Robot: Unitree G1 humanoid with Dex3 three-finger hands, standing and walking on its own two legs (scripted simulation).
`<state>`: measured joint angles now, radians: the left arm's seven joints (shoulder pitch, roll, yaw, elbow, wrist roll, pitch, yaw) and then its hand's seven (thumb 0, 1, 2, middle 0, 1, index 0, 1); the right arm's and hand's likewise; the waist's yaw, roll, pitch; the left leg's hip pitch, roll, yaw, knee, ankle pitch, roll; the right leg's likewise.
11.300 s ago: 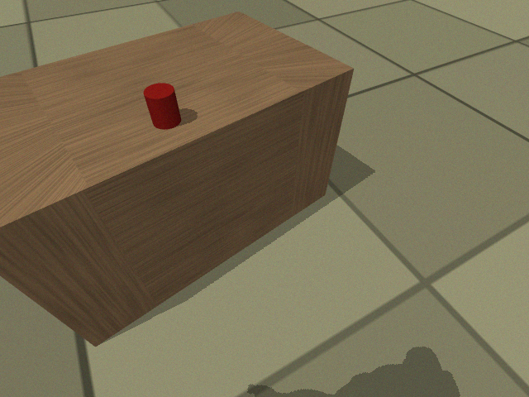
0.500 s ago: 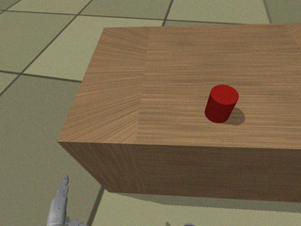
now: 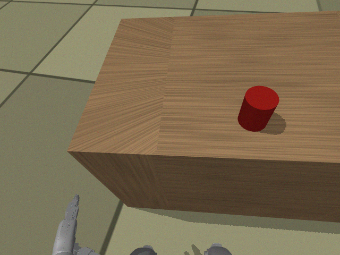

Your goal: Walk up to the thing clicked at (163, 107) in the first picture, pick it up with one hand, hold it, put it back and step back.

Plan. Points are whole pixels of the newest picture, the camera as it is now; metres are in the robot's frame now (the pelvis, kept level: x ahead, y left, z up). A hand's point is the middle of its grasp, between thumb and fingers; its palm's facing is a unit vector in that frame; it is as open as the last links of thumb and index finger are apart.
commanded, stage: go down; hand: right
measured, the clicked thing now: (256, 109) +0.49 -0.20 +0.01
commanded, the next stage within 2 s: approach in 0.34 s
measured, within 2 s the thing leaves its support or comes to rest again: neither
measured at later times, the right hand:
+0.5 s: hand out of the picture +0.40 -0.39 +0.15, palm faces +0.21 +0.98 +0.01, open 17.4 cm
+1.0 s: hand (293, 117) +0.45 -0.28 +0.03, palm faces +0.09 +0.99 +0.07, open 17.4 cm
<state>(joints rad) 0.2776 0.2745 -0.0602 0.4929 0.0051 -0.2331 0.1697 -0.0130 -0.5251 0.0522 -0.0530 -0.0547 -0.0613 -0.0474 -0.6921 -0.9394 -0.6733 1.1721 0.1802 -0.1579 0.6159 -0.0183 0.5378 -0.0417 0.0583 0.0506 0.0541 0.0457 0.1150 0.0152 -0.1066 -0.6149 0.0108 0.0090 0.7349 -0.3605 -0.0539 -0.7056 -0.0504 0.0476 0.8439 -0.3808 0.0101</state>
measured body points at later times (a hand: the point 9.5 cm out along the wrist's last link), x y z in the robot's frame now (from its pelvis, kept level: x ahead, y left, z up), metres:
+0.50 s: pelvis +0.01 +0.00 +0.00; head +0.07 -0.03 +0.44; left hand +0.15 +0.26 -0.05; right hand +0.39 -0.44 +0.15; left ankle -0.01 +0.16 -0.70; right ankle +0.01 -0.12 -0.70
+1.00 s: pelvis -0.01 +0.01 -0.03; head +0.10 -0.04 +0.40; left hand +0.13 +0.27 -0.06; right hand +0.44 -0.33 +0.03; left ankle -0.01 +0.16 -0.70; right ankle +0.01 -0.12 -0.70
